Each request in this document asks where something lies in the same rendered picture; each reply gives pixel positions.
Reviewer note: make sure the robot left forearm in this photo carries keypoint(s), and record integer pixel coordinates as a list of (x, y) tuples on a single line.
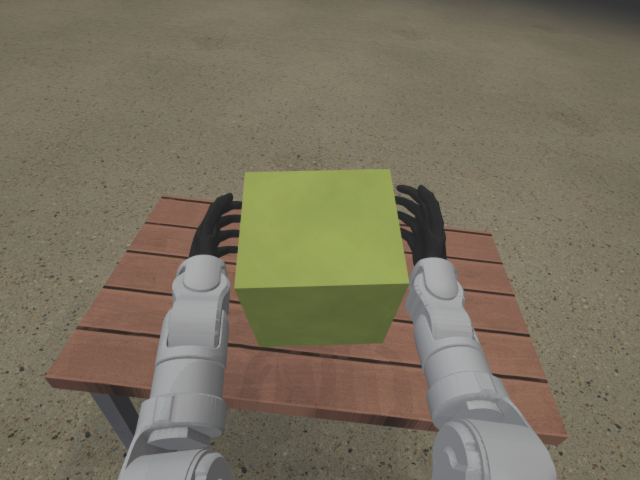
[(185, 409)]

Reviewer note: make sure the robot left hand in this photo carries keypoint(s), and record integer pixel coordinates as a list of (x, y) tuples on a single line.
[(208, 235)]

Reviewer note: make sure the robot right hand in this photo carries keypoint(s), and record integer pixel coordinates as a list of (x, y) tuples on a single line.
[(428, 237)]

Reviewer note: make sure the left robot upper arm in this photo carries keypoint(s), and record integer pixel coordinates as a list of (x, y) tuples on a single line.
[(198, 464)]

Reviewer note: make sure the robot right forearm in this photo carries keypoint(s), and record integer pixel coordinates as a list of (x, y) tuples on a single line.
[(460, 382)]

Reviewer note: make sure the table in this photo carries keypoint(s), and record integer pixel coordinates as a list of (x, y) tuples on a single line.
[(113, 350)]

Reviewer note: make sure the carton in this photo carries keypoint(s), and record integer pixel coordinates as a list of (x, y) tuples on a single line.
[(320, 257)]

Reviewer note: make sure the right robot upper arm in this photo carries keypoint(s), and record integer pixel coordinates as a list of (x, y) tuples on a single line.
[(469, 449)]

